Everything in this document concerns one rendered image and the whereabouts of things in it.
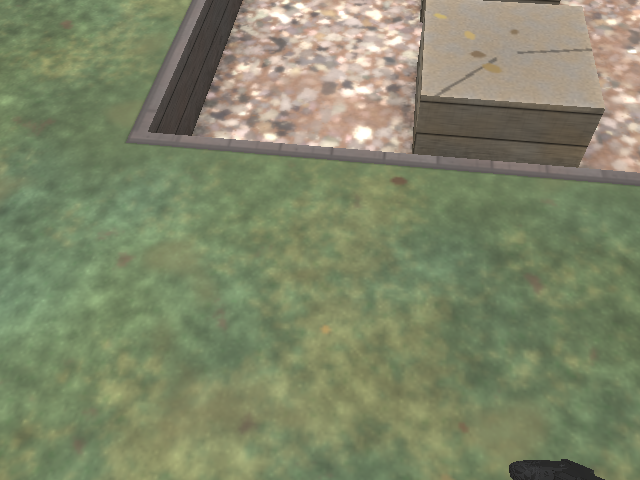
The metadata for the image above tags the robot right hand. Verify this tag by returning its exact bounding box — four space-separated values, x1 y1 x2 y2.
509 459 605 480

